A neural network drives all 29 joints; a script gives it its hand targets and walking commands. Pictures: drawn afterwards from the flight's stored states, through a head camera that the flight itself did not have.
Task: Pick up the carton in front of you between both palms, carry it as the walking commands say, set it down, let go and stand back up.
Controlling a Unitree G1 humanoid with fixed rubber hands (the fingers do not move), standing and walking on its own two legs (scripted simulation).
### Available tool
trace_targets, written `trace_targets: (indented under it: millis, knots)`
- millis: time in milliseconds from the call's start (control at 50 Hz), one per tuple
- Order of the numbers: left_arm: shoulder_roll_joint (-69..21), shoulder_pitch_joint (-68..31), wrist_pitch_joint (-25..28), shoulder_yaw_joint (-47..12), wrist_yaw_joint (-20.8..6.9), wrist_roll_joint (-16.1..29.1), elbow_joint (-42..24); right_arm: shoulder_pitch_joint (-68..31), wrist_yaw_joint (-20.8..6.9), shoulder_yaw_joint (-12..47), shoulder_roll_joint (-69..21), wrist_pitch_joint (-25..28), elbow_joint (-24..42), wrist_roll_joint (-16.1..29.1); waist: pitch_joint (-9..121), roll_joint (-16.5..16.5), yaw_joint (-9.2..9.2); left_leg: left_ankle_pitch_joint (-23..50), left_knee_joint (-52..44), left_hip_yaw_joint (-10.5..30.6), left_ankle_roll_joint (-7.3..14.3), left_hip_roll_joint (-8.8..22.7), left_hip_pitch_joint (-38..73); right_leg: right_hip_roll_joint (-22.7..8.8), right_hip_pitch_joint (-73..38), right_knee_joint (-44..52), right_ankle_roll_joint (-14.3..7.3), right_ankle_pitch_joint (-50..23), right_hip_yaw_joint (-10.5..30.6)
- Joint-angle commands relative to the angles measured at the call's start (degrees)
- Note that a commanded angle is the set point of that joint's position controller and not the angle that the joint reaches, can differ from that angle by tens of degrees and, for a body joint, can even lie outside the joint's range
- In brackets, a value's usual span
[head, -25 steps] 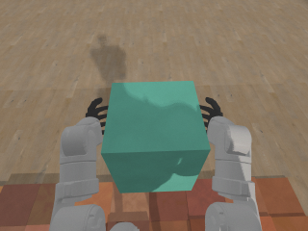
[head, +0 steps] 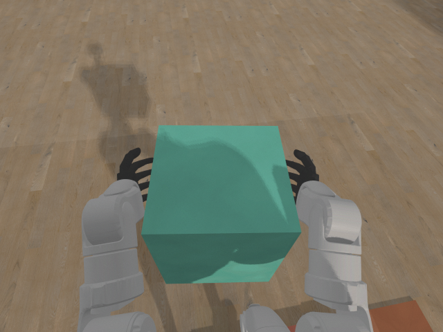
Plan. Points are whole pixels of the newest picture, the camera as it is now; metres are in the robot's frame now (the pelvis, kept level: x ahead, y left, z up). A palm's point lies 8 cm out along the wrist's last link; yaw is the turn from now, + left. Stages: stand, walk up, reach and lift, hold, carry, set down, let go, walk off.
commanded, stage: carry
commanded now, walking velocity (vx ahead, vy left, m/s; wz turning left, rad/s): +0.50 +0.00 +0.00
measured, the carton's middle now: (218, 210) +0.32 -0.02 +0.02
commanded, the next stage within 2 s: none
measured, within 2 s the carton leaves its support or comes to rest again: neither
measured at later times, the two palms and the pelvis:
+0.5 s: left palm (158, 81) +0.63 +0.10 +0.09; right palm (281, 78) +0.64 -0.20 +0.08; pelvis +0.32 -0.07 -0.02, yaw +1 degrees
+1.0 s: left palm (157, 18) +0.99 +0.12 +0.08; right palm (251, 17) +0.97 -0.18 +0.09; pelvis +0.63 -0.02 -0.01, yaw -1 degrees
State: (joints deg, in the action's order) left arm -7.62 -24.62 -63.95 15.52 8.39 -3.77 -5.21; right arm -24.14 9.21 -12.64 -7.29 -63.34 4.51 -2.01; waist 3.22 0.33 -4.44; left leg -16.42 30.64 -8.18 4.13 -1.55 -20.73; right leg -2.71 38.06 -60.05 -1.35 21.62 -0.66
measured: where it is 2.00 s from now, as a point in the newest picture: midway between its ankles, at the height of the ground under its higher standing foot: (206, 135)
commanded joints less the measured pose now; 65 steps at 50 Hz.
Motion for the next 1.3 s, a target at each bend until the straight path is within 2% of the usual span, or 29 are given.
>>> trace_targets:
  millis: [0, 60, 120, 160, 180, 200, 220, 240, 260, 300, 320, 400, 600, 640, 680, 700, 720, 740, 760, 800, 820, 920, 1100, 1180, 1200, 1220, 1240, 1260, 1280]
  knots:
    - [-51.4, -26.2, 1.4, -40.8, -7.1, 11.9, -4.4, -33.0, -9.6, 45.0, -56.2, 1.2, 7.7, 19.4, 20.4, -7.0, 1.27, 26.0, -10.1, 15.8, 7.7, 15.7, 18.8, -0.5, -1.5, 15.2, 0.5, -6.4, -2.6]
    - [-50.1, -22.4, 2.4, -44.1, -8.1, 12.5, -7.2, -28.0, -10.5, 47.0, -53.7, 1.8, 9.5, 19.0, 20.1, -7.5, 1.32, 33.3, -7.4, 9.0, 4.3, 12.0, 22.0, 1.3, -5.4, 24.0, 0.2, -21.2, -4.9]
    - [-46.8, -21.6, 2.2, -46.4, -8.7, 14.4, -10.6, -24.0, -10.1, 47.1, -49.2, 1.9, 10.6, 17.4, 17.5, -7.1, 0.71, 30.3, -4.5, 6.8, 2.4, 11.1, 24.3, 1.8, -9.5, 33.9, -0.5, -27.7, -5.6]
    - [-42.8, -19.4, 1.5, -45.5, -8.5, 14.6, -9.7, -22.0, -9.3, 46.0, -45.5, 1.2, 9.8, 16.0, 18.4, -6.1, 3.62, 34.6, 4.9, 4.2, 0.6, 10.2, 21.3, 3.4, -21.5, 38.7, -1.2, -28.4, -9.0]
    - [-40.7, -18.3, 1.0, -44.5, -8.3, 14.3, -8.7, -20.8, -8.7, 45.1, -43.6, 0.7, 9.0, 15.1, 20.7, -3.3, 5.39, 30.1, 14.2, 1.9, -1.0, 8.1, 15.4, 3.8, -32.4, 37.0, -1.0, -24.1, -10.3]
    - [-38.9, -16.8, 0.5, -43.2, -8.0, 13.9, -7.2, -21.2, -8.0, 43.6, -41.1, 0.1, 8.6, 14.3, 23.8, 1.2, 6.82, 11.6, 25.9, 1.6, -2.3, 7.0, 4.2, -4.7, -43.6, 31.8, -1.3, -25.0, 0.0]
    - [-35.8, -17.8, -0.1, -41.9, -7.3, 13.8, -5.9, -20.5, -7.4, 42.8, -40.2, -1.0, 7.1, 13.7, 24.1, 11.7, 4.51, -14.7, 35.7, 3.6, -3.2, 2.4, -8.6, -18.3, -52.4, 27.7, -4.5, -40.9, 19.2]
    - [-35.4, -18.8, -0.5, -41.9, -6.8, 15.1, -6.1, -19.4, -6.9, 41.6, -40.0, -1.6, 6.9, 13.8, 25.0, 17.8, 7.23, -17.3, 46.5, 6.2, -3.6, -1.1, -23.3, -21.9, -56.7, 35.6, -13.6, -21.2, 33.9]
    - [-38.1, -19.4, -0.6, -42.2, -6.9, 16.4, -6.4, -22.3, -6.5, 40.9, -40.5, -1.7, 8.2, 14.1, 21.6, 13.6, 7.67, -15.5, 47.5, 7.9, -2.4, 2.3, -26.5, -19.6, -52.4, 38.3, -12.8, -14.4, 32.9]
    - [-42.2, -26.1, -0.3, -43.7, -7.8, 18.7, -8.7, -26.0, -6.2, 39.8, -43.5, -1.4, 8.0, 13.7, 18.5, 4.2, 6.55, -9.7, 44.0, 7.9, -1.7, 4.5, -24.3, -16.4, -42.4, 39.6, -10.7, -17.1, 24.2]
    - [-43.7, -29.2, 0.2, -44.4, -8.1, 19.6, -8.6, -26.8, -6.1, 39.3, -44.4, -1.0, 7.0, 12.9, 18.3, 2.9, 5.94, -7.1, 41.3, 8.5, -1.8, 6.1, -21.8, -16.0, -38.1, 41.4, -10.3, -15.4, 21.0]
    - [-43.5, -33.8, 2.3, -43.2, -8.1, 19.4, -4.8, -30.6, -5.4, 38.3, -43.8, 0.8, 3.3, 11.0, 17.8, 5.5, 5.71, 2.1, 35.6, 7.1, -3.5, 7.1, -22.2, -12.4, -35.9, 43.8, -10.6, -17.0, 11.2]
    - [-39.9, -36.8, 1.5, -36.0, -4.6, 16.6, 3.9, -36.8, -3.1, 33.2, -40.5, 0.3, -3.0, 10.8, 11.7, 6.0, 8.63, 15.1, 5.6, -0.9, -2.1, 3.1, -20.0, -8.0, -44.0, 41.1, -7.8, -41.0, 1.4]
    - [-41.0, -37.4, 0.8, -35.9, -4.6, 16.7, 4.3, -37.2, -3.2, 32.6, -41.0, -0.5, -3.5, 11.0, 11.8, 7.7, 7.42, 15.6, 0.4, -2.4, -0.6, 1.5, -13.2, -7.9, -44.6, 39.0, -5.9, -51.9, -0.9]
    - [-42.3, -37.7, 0.2, -36.1, -4.8, 16.8, 4.0, -36.3, -3.6, 32.0, -41.4, -0.9, -4.3, 11.0, 17.7, 8.2, 3.3, 15.0, -4.7, -5.6, -0.1, -2.2, 3.2, -6.7, -43.6, 26.5, -3.1, -61.5, -5.3]
    - [-42.8, -38.4, 0.1, -36.5, -4.9, 16.7, 3.6, -35.9, -3.8, 31.7, -41.8, -1.0, -4.2, 10.9, 22.8, 5.2, 0.81, 14.9, -4.7, -2.8, 0.2, 1.0, 18.0, -5.3, -35.8, 15.6, -1.3, -50.2, -6.9]
    - [-43.4, -38.8, -0.1, -36.9, -5.0, 16.6, 3.2, -34.8, -4.2, 31.5, -42.2, -1.2, -4.1, 10.9, 28.0, -3.2, 0.48, 14.1, -2.5, 16.2, 1.8, 14.6, 30.8, -3.2, -23.5, 2.2, 0.5, -26.2, -5.8]
    - [-45.0, -38.1, -0.2, -36.6, -5.1, 16.2, 3.4, -37.5, -4.3, 31.9, -42.3, -0.9, -4.1, 11.7, 30.2, -17.6, 2.26, 14.1, -8.6, 41.5, 10.9, 26.6, 43.1, 6.8, -3.2, -12.7, 1.7, 6.2, -1.9]
    - [-45.1, -40.7, -0.1, -37.4, -5.1, 16.5, 1.9, -37.0, -4.8, 32.9, -45.4, -0.6, -3.8, 12.9, 28.5, -14.6, 1.98, 12.9, -11.2, 40.8, 10.6, 23.9, 40.9, 4.5, 1.6, -16.6, 0.0, 5.8, 2.6]
    - [-49.6, -43.8, 0.8, -39.1, -5.4, 17.3, 0.1, -43.3, -6.2, 36.4, -50.0, 0.5, 0.9, 15.9, 24.7, -4.2, 2.21, 18.9, -11.3, 28.6, 7.4, 20.7, 32.8, 0.2, 1.7, -13.9, -0.8, 0.0, 2.0]
    - [-50.6, -43.6, 1.3, -39.4, -5.5, 17.4, -0.2, -45.3, -6.8, 37.9, -51.6, 1.1, 2.6, 17.1, 23.7, -3.0, 2.51, 19.8, -12.4, 24.4, 6.2, 19.6, 28.8, -1.3, 0.1, -10.6, -0.5, -2.0, 1.8]
    - [-49.2, -37.6, 2.6, -40.7, -5.3, 15.1, -0.4, -41.9, -7.8, 39.8, -50.3, 2.1, 4.1, 18.0, 23.8, -6.2, 2.49, 27.3, -14.1, 14.3, 5.8, 16.9, 29.0, -1.7, 1.1, 1.1, 1.3, -5.9, -1.9]
    - [-46.6, -31.9, -0.8, -42.8, -6.0, 16.1, -4.9, -31.2, -8.2, 38.2, -45.0, -1.2, 5.7, 15.2, 14.9, -8.3, 2.08, 42.2, -14.4, 4.8, 3.3, 12.3, 33.1, 1.1, 0.7, 26.0, 1.1, -20.5, -8.9]
    - [-46.8, -26.5, -3.3, -43.6, -7.3, 17.1, -6.7, -25.3, -8.7, 38.9, -44.9, -3.6, 8.3, 14.1, 15.5, -10.9, 3.87, 55.2, -5.4, 0.5, -0.5, 12.2, 31.1, 4.5, -16.0, 35.8, -0.5, -23.1, -13.0]
    - [-47.1, -25.1, -3.7, -43.7, -7.7, 17.2, -7.3, -23.8, -8.9, 39.6, -45.3, -4.2, 9.2, 14.1, 18.2, -8.8, 4.83, 51.1, 2.7, -1.7, -2.5, 10.9, 26.3, 5.2, -27.1, 39.2, -0.7, -22.7, -14.0]
    - [-47.4, -22.9, -4.1, -43.5, -8.1, 17.0, -7.7, -24.1, -9.2, 40.5, -45.3, -4.6, 10.5, 14.3, 22.1, -4.4, 5.96, 33.4, 13.1, -1.2, -3.6, 10.0, 16.0, -1.4, -40.4, 37.7, -1.2, -19.4, -6.1]
    - [-46.2, -23.0, -4.3, -43.1, -8.3, 16.1, -8.0, -24.1, -9.5, 41.8, -47.3, -5.2, 11.9, 14.7, 28.4, 8.5, 5.67, 11.7, 29.3, 1.5, -5.3, 4.7, -1.6, -19.0, -56.6, 36.0, -9.2, -16.9, 20.2]
    - [-48.0, -19.9, -4.3, -43.9, -8.7, 16.8, -7.9, -23.0, -10.0, 42.5, -47.8, -5.5, 13.3, 15.2, 26.6, 15.4, 6.13, -11.2, 39.6, 4.7, -5.5, -1.5, -14.3, -21.8, -58.3, 43.7, -14.1, -19.0, 32.6]
    - [-49.7, -19.3, -4.2, -45.1, -9.4, 17.3, -10.9, -22.9, -10.4, 43.8, -50.2, -5.2, 14.2, 15.9, 24.2, 12.3, 5.74, -10.5, 44.5, 8.6, -3.9, 2.4, -18.4, -20.8, -56.0, 43.4, -13.5, -21.7, 26.9]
